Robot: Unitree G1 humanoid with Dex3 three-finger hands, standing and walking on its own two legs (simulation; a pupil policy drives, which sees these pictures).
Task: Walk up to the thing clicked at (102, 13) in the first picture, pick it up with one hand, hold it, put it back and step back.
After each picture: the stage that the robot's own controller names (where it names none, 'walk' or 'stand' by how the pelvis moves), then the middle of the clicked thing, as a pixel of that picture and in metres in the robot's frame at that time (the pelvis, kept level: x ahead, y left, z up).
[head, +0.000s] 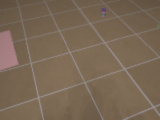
stand; (103, 12) +2.11 -0.30 -0.72
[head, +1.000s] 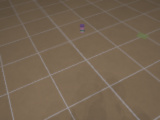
walk; (82, 28) +1.96 +0.11 -0.69
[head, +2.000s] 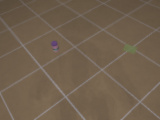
walk; (55, 46) +1.31 +0.38 -0.72
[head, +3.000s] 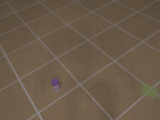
walk; (56, 85) +0.83 +0.35 -0.72
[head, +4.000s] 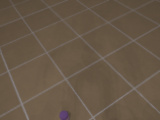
walk; (64, 117) +0.51 +0.23 -0.71
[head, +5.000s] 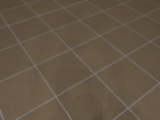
stand; out of the picture +0.36 +0.20 -0.71
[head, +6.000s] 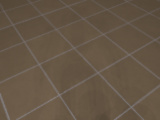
stand; out of the picture +0.37 +0.20 -0.72
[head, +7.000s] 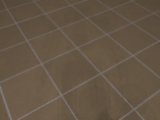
stand; out of the picture +0.35 +0.19 -0.72
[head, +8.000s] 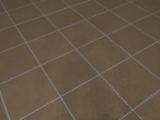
stand; out of the picture +0.35 +0.20 -0.73
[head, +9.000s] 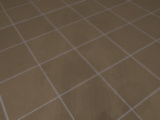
stand; out of the picture +0.35 +0.20 -0.73
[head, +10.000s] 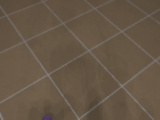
go down; out of the picture +0.37 +0.21 -0.68
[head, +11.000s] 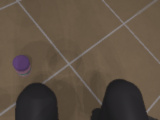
go down; (22, 66) +0.44 +0.23 -0.30
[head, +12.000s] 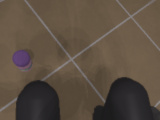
close in; (23, 61) +0.44 +0.23 -0.29
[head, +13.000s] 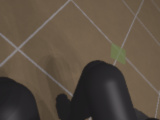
close in; out of the picture +0.43 +0.27 -0.22
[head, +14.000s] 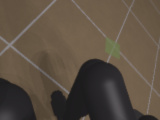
close; out of the picture +0.42 +0.28 -0.23
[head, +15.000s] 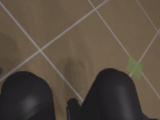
lift; out of the picture +0.36 +0.26 -0.19
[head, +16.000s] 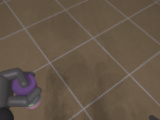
lift; (28, 92) +0.32 +0.19 -0.01
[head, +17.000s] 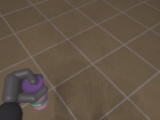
hold; (36, 93) +0.34 +0.17 +0.00
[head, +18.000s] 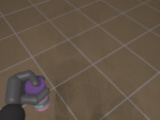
hold; (38, 94) +0.33 +0.17 -0.01
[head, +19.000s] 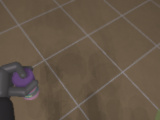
crouch; (27, 85) +0.36 +0.19 -0.07
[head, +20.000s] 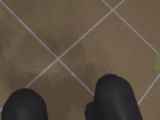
lower; out of the picture +0.50 +0.26 -0.09
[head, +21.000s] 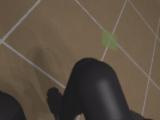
lower; out of the picture +0.45 +0.29 -0.24
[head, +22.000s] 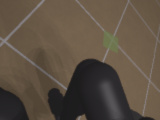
lower; out of the picture +0.44 +0.29 -0.24
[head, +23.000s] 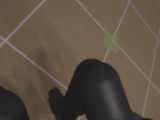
lower; out of the picture +0.44 +0.29 -0.24
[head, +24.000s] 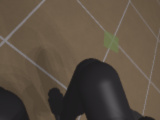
lower; out of the picture +0.44 +0.29 -0.24
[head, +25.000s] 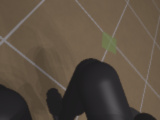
open; out of the picture +0.44 +0.27 -0.24
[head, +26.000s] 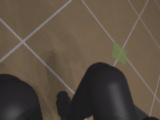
stand; out of the picture +0.44 +0.27 -0.24
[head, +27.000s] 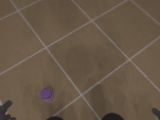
stand; (47, 95) +0.42 +0.20 -0.54
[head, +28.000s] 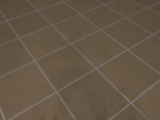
stand; out of the picture +0.39 +0.19 -0.67
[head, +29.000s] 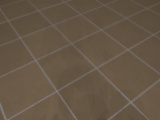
stand; out of the picture +0.40 +0.19 -0.67
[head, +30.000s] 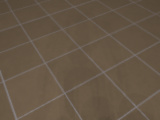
stand; out of the picture +0.41 +0.18 -0.72
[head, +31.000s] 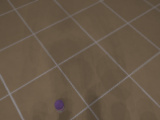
walk; (59, 106) +0.44 +0.15 -0.70
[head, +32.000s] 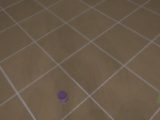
walk; (62, 97) +0.61 +0.24 -0.70
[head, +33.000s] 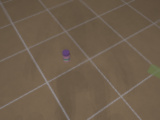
walk; (66, 56) +0.96 +0.18 -0.69
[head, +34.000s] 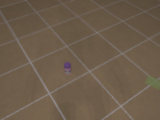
stand; (67, 68) +1.01 +0.17 -0.71
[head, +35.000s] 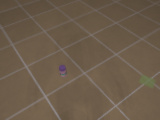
stand; (62, 71) +1.02 +0.22 -0.73
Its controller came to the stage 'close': yes
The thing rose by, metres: 0.70
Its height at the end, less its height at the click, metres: +0.00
